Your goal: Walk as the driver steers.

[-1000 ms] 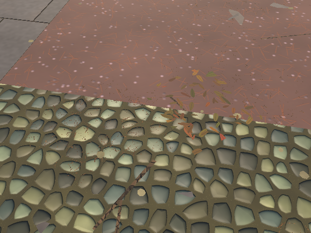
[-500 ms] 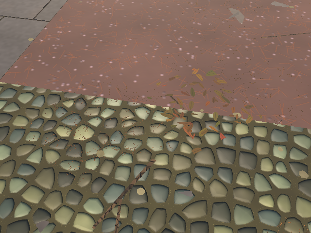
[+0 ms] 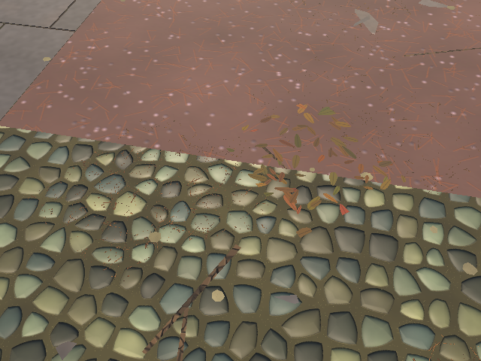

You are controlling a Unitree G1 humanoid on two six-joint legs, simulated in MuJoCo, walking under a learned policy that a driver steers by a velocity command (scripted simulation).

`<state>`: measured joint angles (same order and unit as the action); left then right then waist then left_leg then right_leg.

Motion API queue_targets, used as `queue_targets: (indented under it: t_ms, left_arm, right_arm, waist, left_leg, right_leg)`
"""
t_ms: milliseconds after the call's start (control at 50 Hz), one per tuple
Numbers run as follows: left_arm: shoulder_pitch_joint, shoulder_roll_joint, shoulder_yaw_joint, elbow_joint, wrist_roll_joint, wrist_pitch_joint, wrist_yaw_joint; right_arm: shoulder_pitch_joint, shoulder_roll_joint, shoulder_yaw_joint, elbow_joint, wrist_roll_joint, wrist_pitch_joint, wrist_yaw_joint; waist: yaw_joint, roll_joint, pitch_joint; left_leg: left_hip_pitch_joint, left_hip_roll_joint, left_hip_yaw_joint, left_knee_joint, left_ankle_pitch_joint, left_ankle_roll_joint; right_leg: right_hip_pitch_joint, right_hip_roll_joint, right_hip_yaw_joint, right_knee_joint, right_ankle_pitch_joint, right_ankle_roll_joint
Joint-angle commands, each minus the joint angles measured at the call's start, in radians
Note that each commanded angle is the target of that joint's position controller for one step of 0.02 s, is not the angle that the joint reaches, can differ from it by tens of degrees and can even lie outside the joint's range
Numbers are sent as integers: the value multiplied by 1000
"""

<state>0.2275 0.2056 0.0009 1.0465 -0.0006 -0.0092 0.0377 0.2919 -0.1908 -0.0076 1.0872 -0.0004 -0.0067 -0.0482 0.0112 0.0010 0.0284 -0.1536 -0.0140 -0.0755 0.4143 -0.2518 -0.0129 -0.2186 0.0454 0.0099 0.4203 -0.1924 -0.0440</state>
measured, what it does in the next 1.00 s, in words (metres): walks ahead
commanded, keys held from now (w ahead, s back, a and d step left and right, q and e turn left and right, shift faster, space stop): no key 0.40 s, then w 0.38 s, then w+e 0.22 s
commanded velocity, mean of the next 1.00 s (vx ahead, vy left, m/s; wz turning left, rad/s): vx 0.19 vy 0.00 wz -0.05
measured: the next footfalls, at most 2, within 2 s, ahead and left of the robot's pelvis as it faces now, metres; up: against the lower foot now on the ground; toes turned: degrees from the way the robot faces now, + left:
right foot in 1.14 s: +0.43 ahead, -0.10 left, +0.00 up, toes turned -11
left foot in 1.56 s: +0.56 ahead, +0.12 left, +0.00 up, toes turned -10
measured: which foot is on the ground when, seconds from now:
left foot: down 0.00-1.00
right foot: down 0.00-0.68, up 0.70-1.00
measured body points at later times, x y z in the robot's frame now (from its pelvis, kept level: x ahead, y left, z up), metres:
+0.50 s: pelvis +0.01 +0.00 +0.00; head +0.01 +0.00 +0.45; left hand +0.02 +0.25 -0.16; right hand -0.01 -0.23 -0.16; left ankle -0.02 +0.13 -0.74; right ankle +0.02 -0.09 -0.74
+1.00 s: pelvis +0.16 +0.04 +0.00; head +0.18 +0.06 +0.44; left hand +0.35 +0.27 -0.13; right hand +0.05 -0.18 -0.14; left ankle +0.01 +0.14 -0.74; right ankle +0.34 -0.12 -0.69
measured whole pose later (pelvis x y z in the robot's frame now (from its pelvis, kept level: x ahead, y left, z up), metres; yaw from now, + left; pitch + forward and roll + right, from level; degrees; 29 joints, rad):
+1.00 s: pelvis +0.16 +0.04 +0.00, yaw -3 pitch +2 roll +0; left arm 0.08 0.26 0.02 0.91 -0.03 -0.07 -0.04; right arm 0.53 -0.18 0.00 1.06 -0.01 -0.10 -0.01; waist -0.08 -0.04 -0.01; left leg 0.14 -0.03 0.08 0.12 -0.30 0.04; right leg -0.71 -0.08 -0.03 0.74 0.00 -0.06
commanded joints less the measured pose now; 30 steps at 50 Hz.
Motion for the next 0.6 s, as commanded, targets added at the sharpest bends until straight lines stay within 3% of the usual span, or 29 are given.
queue_targets:
  t_ms: [20, 400, 440, 480, 520, 540, 560, 600]
  left_arm:
    - [35, 101, 15, -21, 0, -6, 3]
    - [63, 93, 8, 1, -1, -5, 4]
    - [84, 94, 10, 15, -5, -2, 6]
    - [108, 142, 27, 15, -19, -5, 9]
    - [167, 193, 46, 18, -22, -20, 6]
    - [184, 206, 55, 17, -21, -26, 6]
    - [165, 204, 57, 5, -17, -31, 6]
    - [81, 196, 58, -36, -24, -38, -1]
  right_arm:
    - [68, -92, -13, -9, 0, -4, -2]
    - [97, -83, -5, 5, 1, -5, -2]
    - [123, -67, -2, 19, 5, -4, -3]
    - [97, -81, -6, -3, 8, -11, -5]
    - [58, -52, 2, -34, 9, -36, 5]
    - [48, -51, 2, -41, 8, -50, 13]
    - [51, -65, -3, -42, 11, -61, 22]
    - [81, -65, -9, -39, 19, -75, 32]
  waist:
    - [0, 1, 14]
    - [0, 1, 22]
    - [-1, -17, 10]
    - [11, -58, 62]
    - [29, -146, 79]
    - [32, -159, 71]
    - [16, -139, 73]
    - [-37, -120, 79]
  left_leg:
    - [-77, 22, -6, -68, 100, 31]
    - [-84, 20, 0, -70, 96, 33]
    - [-92, -11, 33, -44, -92, 43]
    - [-196, -29, 50, 46, -291, 70]
    - [-304, -24, 82, 196, -240, 77]
    - [-294, 2, 84, 283, -178, 76]
    - [-285, 26, 73, 348, -171, 82]
    - [-230, 56, 59, 335, -216, 104]
  right_leg:
    - [48, -73, 73, -82, 55, -40]
    - [47, -70, 68, -77, 57, -36]
    - [43, -56, 68, -94, -205, -46]
    - [-3, -110, 157, -130, -518, -94]
    - [33, -261, 378, -237, -663, -174]
    - [15, -333, 477, -282, -654, -212]
    - [-19, -362, 506, -299, -620, -226]
    - [-92, -345, 439, -303, -534, -199]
